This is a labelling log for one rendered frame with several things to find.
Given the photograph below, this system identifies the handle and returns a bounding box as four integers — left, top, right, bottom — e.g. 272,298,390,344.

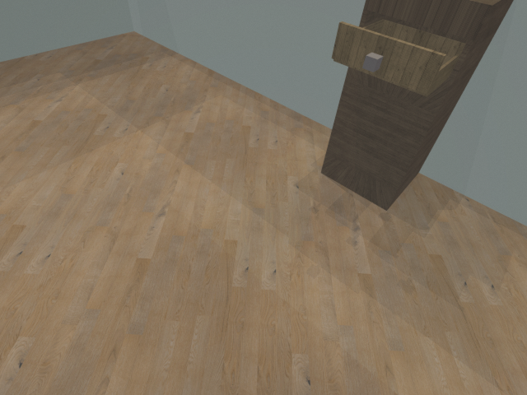
362,53,384,72

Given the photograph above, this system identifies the drawer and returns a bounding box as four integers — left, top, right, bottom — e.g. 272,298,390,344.
332,19,466,96

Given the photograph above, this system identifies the cabinet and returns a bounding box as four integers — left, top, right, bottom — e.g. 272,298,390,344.
321,0,514,211

